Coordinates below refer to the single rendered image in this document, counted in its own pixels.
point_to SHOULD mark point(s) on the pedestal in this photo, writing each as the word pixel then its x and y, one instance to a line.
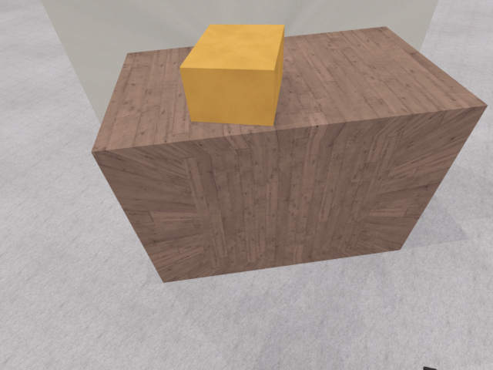
pixel 365 130

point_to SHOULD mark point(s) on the carton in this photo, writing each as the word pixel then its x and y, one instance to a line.
pixel 233 74

